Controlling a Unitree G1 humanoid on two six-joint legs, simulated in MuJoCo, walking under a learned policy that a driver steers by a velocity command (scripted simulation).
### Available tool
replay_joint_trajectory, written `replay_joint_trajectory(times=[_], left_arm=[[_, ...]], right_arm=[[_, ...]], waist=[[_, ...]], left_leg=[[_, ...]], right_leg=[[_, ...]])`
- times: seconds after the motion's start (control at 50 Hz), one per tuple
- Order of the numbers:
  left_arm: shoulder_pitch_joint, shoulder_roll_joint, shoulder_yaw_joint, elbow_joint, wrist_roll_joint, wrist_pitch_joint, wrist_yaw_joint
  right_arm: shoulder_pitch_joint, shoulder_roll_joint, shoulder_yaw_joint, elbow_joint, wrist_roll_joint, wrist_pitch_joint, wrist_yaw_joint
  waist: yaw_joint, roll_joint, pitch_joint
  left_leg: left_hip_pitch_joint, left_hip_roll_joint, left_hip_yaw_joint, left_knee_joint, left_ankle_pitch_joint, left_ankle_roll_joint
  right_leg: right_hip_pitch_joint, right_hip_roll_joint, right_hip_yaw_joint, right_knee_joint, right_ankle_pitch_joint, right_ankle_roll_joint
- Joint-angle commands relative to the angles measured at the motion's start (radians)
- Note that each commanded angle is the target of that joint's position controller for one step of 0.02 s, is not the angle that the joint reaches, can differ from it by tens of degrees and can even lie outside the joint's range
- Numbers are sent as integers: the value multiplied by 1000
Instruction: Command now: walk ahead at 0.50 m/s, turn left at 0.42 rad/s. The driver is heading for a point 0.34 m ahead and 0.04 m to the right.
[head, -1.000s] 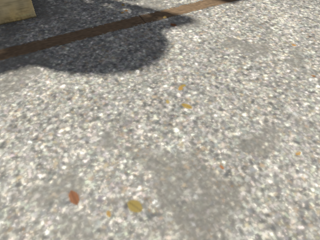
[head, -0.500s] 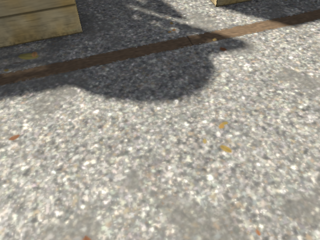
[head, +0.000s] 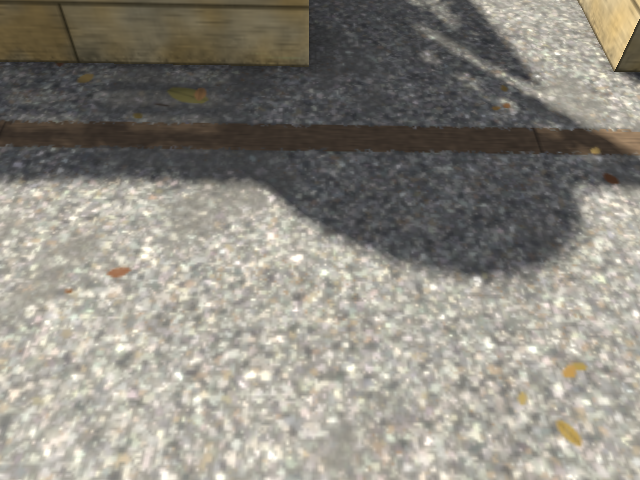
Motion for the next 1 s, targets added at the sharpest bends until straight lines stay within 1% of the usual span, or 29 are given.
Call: replay_joint_trajectory(times=[0.02,0.1,0.18,0.2,0.24,0.28,0.3,0.32,0.34,0.36,0.38,0.4,0.42,0.44,0.46,0.5,0.52,0.56,0.6,0.64,0.68,0.7,0.72,0.74,0.76,0.78,0.82,0.9,1.0], left_arm=[[19,66,11,-43,1,17,-7],[-102,66,4,-81,-6,15,-16],[-217,63,-8,-121,-13,5,-22],[-228,60,-11,-127,-14,-1,-22],[-178,59,-14,-116,-14,-15,-17],[16,102,2,-49,-14,-32,0],[151,115,8,-8,-11,-46,11],[291,175,20,27,8,-57,25],[316,256,39,33,10,-49,15],[313,190,30,30,-42,-35,2],[198,136,14,18,-50,-35,2],[114,72,-5,8,-46,-33,6],[91,40,-18,14,-43,-34,13],[81,33,-25,27,-44,-32,19],[83,37,-29,37,-38,-34,19],[73,64,-29,52,-27,-41,16],[68,74,-29,58,-22,-40,14],[86,86,-28,72,-21,-31,13],[109,100,-23,85,-22,-13,13],[105,105,-20,92,-24,8,16],[92,89,-24,95,-31,23,22],[114,77,-28,104,-29,25,23],[133,59,-30,105,-29,25,22],[200,22,-34,124,-44,31,18],[202,29,-34,149,-39,35,20],[199,37,-31,158,-37,35,21],[196,54,-26,175,-33,33,23],[184,31,-34,205,-36,28,29],[189,19,-38,240,-35,31,37]], right_arm=[[56,-123,-20,-44,1,-27,-1],[139,-112,-9,-22,-1,-28,-4],[192,-111,0,-2,-12,-29,-15],[195,-107,4,4,-16,-28,-19],[174,-112,9,11,-21,-27,-27],[136,-134,7,12,-21,-35,-32],[103,-145,6,11,-10,-39,-29],[101,-115,15,-18,6,-49,-27],[305,-2,32,6,54,-40,-31],[282,-108,11,35,18,-27,-41],[199,-99,9,24,5,-22,-39],[139,-80,17,13,-11,-18,-33],[99,-70,17,8,-19,-5,-24],[115,-54,21,13,-30,12,-15],[135,-34,24,26,-32,27,-9],[152,-4,34,40,-25,47,-8],[137,1,38,42,-25,53,-11],[81,0,45,43,-28,65,-19],[36,-15,47,46,-25,75,-23],[1,-18,50,51,-25,75,-25],[2,-8,57,69,-30,63,-30],[1,-19,60,72,-34,53,-34],[14,-52,58,75,-42,39,-40],[-37,-84,53,86,-18,34,-40],[-59,-38,64,89,-9,26,-34],[-67,-23,69,94,-5,19,-32],[-56,-27,66,110,-3,15,-37],[-16,-7,68,141,-6,18,-38],[-3,-4,69,166,-6,20,-41]], waist=[[7,51,-26],[-45,79,-18],[-83,85,8],[-82,82,23],[-49,97,13],[34,122,-67],[110,103,-121],[146,24,-235],[65,-236,-409],[78,-71,-448],[44,-36,-298],[26,-8,-187],[15,-14,-129],[-11,-36,-112],[-26,-45,-119],[-53,-65,-136],[-55,-80,-137],[-32,-104,-137],[-8,-113,-129],[-1,-102,-87],[-16,-61,-40],[-15,-24,-20],[2,35,-13],[67,163,20],[64,149,17],[64,129,12],[56,103,0],[34,45,-9],[28,27,-10]], left_leg=[[41,261,-215,-148,428,92],[146,258,-200,-143,489,33],[244,283,-203,-129,532,33],[255,285,-192,-106,606,30],[240,283,-167,-36,819,3],[241,272,-172,132,1017,-34],[196,240,-148,291,946,-52],[23,187,-131,522,603,-68],[-239,4,-58,917,-380,-118],[-265,9,-144,993,-387,-109],[-302,54,-162,978,-320,-117],[-321,94,-137,911,-283,-122],[-302,121,-129,852,-256,-129],[-233,132,-113,794,-231,-140],[-163,126,-95,752,-212,-148],[-91,123,-62,642,-198,-161],[-82,129,-48,569,-193,-164],[-63,147,-27,450,-161,-163],[-44,155,-12,381,-137,-161],[-26,156,-2,304,-117,-154],[47,160,0,148,-55,-136],[71,197,-55,59,-14,-125],[68,288,-163,-17,-6,-107],[-107,320,-226,-60,-102,-77],[-204,312,-220,-99,-174,-85],[-219,283,-191,-103,-173,-105],[-159,249,-153,-85,-96,-116],[-70,244,-132,-53,-8,-103],[-55,241,-123,-47,23,-99]], right_leg=[[-63,4,-47,-102,117,16],[-108,22,-58,-267,243,-2],[-120,60,-82,-403,268,-32],[-101,75,-90,-442,259,-43],[29,122,-105,-513,224,-75],[240,178,-98,-563,202,-113],[406,154,-82,-669,351,-134],[672,-16,52,-605,701,-170],[954,-354,411,-524,1284,-385],[879,-318,462,-582,1288,-401],[744,-271,337,-636,1130,-371],[622,-210,253,-690,994,-327],[533,-165,187,-735,926,-293],[442,-126,131,-768,874,-271],[380,-106,90,-781,872,-260],[314,-80,31,-789,863,-258],[301,-72,18,-794,811,-254],[290,-65,27,-812,607,-242],[267,-63,61,-845,289,-233],[223,-62,105,-871,-5,-220],[160,-48,121,-858,-156,-178],[144,-37,126,-846,-183,-140],[151,-1,103,-785,-139,-105],[259,91,13,-769,-61,-81],[405,86,9,-746,28,-71],[454,72,22,-741,75,-74],[448,54,35,-743,100,-80],[399,47,38,-764,103,-74],[409,43,37,-763,126,-71]])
